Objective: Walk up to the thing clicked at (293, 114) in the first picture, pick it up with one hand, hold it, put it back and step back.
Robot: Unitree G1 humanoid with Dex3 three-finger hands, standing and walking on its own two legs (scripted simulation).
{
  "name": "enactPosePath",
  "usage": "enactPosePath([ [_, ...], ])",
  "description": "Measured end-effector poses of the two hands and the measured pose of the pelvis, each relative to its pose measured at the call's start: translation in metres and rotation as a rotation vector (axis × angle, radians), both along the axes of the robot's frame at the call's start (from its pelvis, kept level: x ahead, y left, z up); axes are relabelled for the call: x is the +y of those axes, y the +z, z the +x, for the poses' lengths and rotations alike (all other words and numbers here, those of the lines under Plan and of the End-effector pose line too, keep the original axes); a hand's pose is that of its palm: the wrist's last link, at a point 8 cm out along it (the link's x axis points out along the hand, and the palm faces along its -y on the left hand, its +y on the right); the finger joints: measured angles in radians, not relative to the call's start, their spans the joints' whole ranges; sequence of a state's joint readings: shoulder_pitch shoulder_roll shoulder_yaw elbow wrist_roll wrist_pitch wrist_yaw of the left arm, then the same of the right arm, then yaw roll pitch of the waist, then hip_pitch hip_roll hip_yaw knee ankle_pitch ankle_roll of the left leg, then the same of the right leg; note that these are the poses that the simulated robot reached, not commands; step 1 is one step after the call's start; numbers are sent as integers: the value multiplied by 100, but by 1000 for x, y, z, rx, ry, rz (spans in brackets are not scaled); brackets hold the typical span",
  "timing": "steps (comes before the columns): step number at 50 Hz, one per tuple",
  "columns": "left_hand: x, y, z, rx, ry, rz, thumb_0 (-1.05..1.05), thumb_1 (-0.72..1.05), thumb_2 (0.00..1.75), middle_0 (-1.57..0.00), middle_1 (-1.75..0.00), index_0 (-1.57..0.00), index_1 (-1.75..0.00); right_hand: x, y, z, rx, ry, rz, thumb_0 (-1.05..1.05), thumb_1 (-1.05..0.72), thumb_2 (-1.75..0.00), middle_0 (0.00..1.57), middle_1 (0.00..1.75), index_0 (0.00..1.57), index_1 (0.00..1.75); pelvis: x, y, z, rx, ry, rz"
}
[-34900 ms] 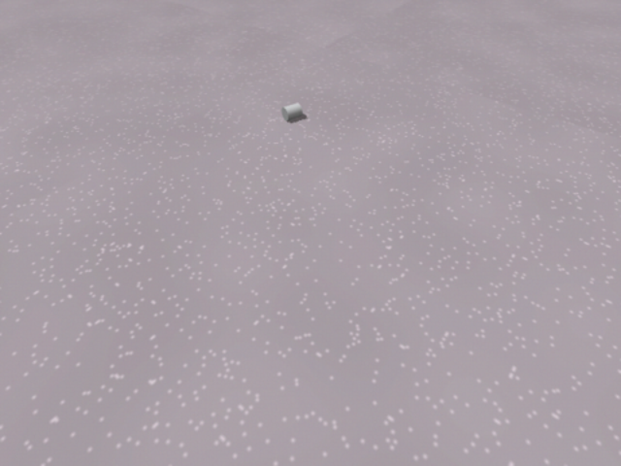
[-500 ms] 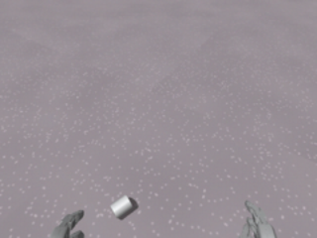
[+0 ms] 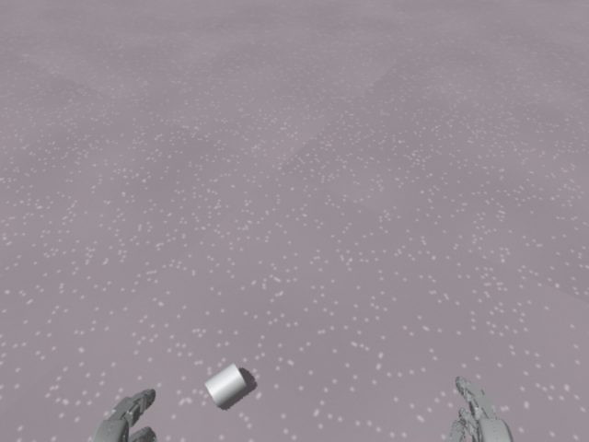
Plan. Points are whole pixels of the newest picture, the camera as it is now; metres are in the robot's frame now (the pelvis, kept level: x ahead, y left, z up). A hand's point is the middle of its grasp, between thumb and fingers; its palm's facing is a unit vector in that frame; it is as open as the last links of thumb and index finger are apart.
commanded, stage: home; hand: left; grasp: from above
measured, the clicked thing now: (225, 384) +0.47 +0.21 -0.67
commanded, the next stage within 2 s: stand in 0.44 s
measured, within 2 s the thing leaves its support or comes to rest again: neither
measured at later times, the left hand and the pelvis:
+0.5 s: hand out of the picture +0.15 +0.17 -0.05, palm faces +0.04 -0.98 -0.21, open 7.4 cm; pelvis -0.01 +0.00 +0.00, yaw +0 degrees
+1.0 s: hand out of the picture +0.05 +0.24 -0.11, palm faces +0.02 -0.95 -0.33, open 7.4 cm; pelvis -0.01 +0.01 +0.05, yaw +0 degrees
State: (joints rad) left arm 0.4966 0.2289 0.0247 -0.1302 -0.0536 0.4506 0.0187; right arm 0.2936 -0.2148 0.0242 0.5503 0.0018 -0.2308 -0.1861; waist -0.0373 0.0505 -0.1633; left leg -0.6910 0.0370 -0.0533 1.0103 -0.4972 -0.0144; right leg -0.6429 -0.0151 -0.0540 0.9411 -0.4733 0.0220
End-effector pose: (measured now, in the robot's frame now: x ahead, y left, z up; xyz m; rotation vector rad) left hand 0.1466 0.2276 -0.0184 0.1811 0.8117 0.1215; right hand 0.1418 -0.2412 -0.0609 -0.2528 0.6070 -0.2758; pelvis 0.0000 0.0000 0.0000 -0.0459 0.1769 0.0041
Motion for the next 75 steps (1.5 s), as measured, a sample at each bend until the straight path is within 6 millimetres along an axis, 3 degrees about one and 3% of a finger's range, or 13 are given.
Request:
enactPosePath([
  [27,-5,-2,-10,5,5,-3,1,90,90,-20,-29,-20,-30,-4,1,-5,-18,-1,2,1,-90,-90,20,30,20,30,-4,-1,-8,-3,2,2],
  [31,8,-22,-6,-16,-44,86,1,90,90,-21,-30,-21,-30,-10,-15,-12,202,132,-40,1,-90,-90,20,30,20,30,-5,7,-15,-88,-2,28],
  [35,28,-39,-19,67,-26,121,1,90,90,-21,-30,-21,-30,-23,-19,-28,358,132,-15,1,-90,-90,21,30,20,30,-4,17,-16,-132,-2,46],
  [41,51,-53,-57,228,38,129,1,90,90,-20,-30,-21,-30,-37,-14,-55,477,59,-2,1,-90,-90,20,30,20,30,1,31,-11,-167,-4,42],
  [52,57,-54,-116,439,110,104,1,90,90,-20,-30,-21,-30,-29,-9,-84,605,2,39,1,-91,-90,20,30,20,30,6,53,-5,-219,1,39],
  [62,60,-46,-126,463,123,109,0,90,90,-21,-30,-21,-30,-24,-6,-87,612,0,63,0,-91,-90,20,30,20,30,7,62,-11,-248,4,45],
  [75,62,-38,-126,459,122,129,0,90,90,-21,-30,-21,-30,-41,-4,-95,627,-15,57,0,-91,-90,20,30,20,30,0,65,-17,-251,5,45],
])
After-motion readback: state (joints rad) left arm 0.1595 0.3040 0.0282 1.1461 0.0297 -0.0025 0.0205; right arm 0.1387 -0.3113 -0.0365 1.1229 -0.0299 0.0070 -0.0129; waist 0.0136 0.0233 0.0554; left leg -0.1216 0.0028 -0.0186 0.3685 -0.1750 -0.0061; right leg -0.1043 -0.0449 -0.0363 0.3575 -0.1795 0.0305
